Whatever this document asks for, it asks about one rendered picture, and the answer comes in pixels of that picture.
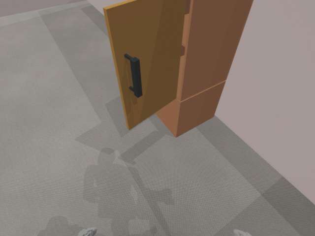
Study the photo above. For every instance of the handle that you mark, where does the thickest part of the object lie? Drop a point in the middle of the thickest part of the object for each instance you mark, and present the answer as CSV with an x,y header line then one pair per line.
x,y
136,75

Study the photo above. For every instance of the cupboard door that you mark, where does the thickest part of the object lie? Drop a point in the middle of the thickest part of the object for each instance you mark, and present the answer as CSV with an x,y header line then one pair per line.
x,y
152,31

